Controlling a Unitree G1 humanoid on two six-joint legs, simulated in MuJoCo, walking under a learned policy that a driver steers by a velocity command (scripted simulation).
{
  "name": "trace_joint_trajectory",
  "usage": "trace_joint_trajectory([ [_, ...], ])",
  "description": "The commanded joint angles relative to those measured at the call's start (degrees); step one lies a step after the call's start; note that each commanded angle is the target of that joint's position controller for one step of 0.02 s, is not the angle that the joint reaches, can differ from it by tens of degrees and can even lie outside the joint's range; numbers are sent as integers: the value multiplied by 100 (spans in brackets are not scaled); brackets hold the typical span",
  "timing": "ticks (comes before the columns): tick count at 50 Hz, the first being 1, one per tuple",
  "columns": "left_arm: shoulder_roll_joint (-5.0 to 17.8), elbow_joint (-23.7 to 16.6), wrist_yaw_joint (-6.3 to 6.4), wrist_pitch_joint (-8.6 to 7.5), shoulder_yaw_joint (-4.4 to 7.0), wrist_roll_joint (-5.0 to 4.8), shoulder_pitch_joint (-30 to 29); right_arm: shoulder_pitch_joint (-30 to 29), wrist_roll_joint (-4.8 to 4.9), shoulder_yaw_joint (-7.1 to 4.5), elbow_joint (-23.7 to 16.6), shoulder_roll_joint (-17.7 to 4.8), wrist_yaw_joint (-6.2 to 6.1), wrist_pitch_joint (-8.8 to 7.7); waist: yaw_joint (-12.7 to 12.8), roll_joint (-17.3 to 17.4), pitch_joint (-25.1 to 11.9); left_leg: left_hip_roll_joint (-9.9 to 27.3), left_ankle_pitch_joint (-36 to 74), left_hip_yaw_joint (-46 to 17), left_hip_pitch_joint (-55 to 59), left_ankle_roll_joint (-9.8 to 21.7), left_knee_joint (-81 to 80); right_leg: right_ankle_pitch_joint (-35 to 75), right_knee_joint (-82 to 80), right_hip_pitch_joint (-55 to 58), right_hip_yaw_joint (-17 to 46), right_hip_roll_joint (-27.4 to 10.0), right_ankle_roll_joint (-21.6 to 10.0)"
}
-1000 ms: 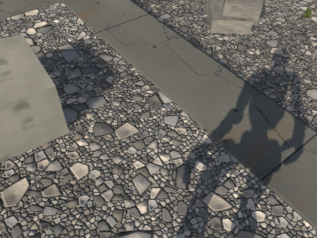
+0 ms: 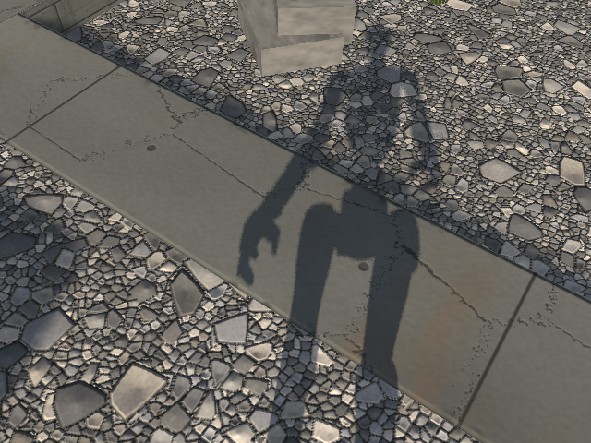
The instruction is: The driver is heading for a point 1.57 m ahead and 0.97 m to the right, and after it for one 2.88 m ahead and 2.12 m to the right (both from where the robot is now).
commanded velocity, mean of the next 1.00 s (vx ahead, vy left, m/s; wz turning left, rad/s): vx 0.01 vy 0.00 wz -0.59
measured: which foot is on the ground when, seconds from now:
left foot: down 0.00-0.46, up 0.48-1.00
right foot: up 0.00-0.46, down 0.48-1.00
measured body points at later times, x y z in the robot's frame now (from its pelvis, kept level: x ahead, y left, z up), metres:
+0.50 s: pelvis -0.01 -0.01 +0.00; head +0.01 -0.04 +0.44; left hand +0.21 +0.20 -0.10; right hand +0.01 -0.31 -0.13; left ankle +0.04 +0.11 -0.72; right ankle -0.04 -0.10 -0.73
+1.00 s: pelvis -0.01 -0.01 +0.01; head +0.03 -0.02 +0.46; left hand +0.23 +0.19 -0.11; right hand -0.02 -0.33 -0.09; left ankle +0.06 +0.08 -0.72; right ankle -0.04 -0.10 -0.73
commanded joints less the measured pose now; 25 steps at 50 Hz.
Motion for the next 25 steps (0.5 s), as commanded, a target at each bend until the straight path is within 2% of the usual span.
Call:
trace_joint_trajectory([
  [1,429,-495,70,21,114,-37,521,807,26,-312,-229,-1384,-82,33,-161,1611,-1193,2763,3882,-2794,2043,1399,-918,-2295,2366,-1509,-588,199,228],
  [2,702,-351,80,89,162,138,553,856,52,-270,-274,-1080,-48,91,-139,935,-1027,2754,3782,-2526,1830,1609,-878,-2033,3298,-1614,-629,-266,293],
  [3,748,-296,29,135,197,145,277,606,49,-173,-354,-718,-44,110,-133,473,-714,2314,3211,-1819,1456,1445,-922,-1512,3528,-1614,-580,-441,354],
  [4,682,-324,-29,193,198,107,129,311,-7,-130,-446,-609,-44,146,-55,415,-483,1908,2598,-1221,1181,1196,-1037,-1148,3546,-1602,-616,-558,451],
  [6,620,-391,-172,280,168,73,16,250,-82,-157,-493,-717,-63,141,-88,883,-454,1491,2607,-581,1102,1033,-1053,-668,3686,-1627,-773,-558,622],
  [7,609,-425,-216,301,158,38,-25,339,-93,-173,-480,-744,-45,129,-122,909,-518,1455,2695,-419,1135,1055,-1035,-561,3688,-1619,-820,-537,674],
  [9,580,-531,-256,328,131,15,-218,527,-92,-208,-449,-796,-23,106,-222,872,-572,1555,2519,-303,1306,1149,-1061,-485,3472,-1715,-877,-578,727],
  [13,492,-734,-315,382,58,50,-605,765,-107,-284,-392,-925,12,113,-379,916,-504,1781,1776,-203,1446,1248,-1157,-492,2662,-1731,-1015,-818,721],
  [16,377,-882,-376,381,-22,25,-817,727,-131,-340,-413,-1034,84,126,-427,989,-488,1825,1323,64,1181,1181,-1130,-546,1813,-1200,-1227,-954,605],
  [18,385,-963,-388,362,-43,-1,-869,728,-148,-387,-409,-1129,135,149,-452,1091,-519,1865,1301,200,1044,1127,-1012,-639,1346,-820,-1428,-928,501],
  [20,408,-1031,-389,327,-46,-20,-865,759,-131,-432,-395,-1219,167,185,-454,1133,-558,1950,1339,252,1050,1052,-813,-628,861,-579,-1554,-901,394],
  [21,387,-1034,-387,297,-50,-21,-772,725,-99,-454,-394,-1259,179,209,-375,1084,-579,1950,1290,337,993,943,-620,-414,414,-342,-1611,-875,321],
  [22,366,-986,-363,247,-51,7,-574,676,-48,-468,-388,-1265,185,239,-224,930,-599,1884,1076,534,759,723,-267,88,-317,109,-1651,-806,228],
  [23,500,-921,-298,173,-18,70,-399,886,-48,-468,-317,-1176,200,265,-158,424,-603,1711,446,794,322,353,324,576,-1071,614,-1233,-878,145],
  [24,1083,-987,-214,88,90,129,-347,1160,-114,-386,-418,-769,245,318,-285,-1235,-492,1026,-1759,1351,-865,-101,1881,1262,-1811,1084,791,-2314,-157],
  [25,1771,-1058,-215,77,277,101,-136,592,-109,-309,-824,-645,126,419,-21,-1605,-267,212,-2887,755,-1638,-257,2695,2955,-1667,505,1965,-3295,-1109],
])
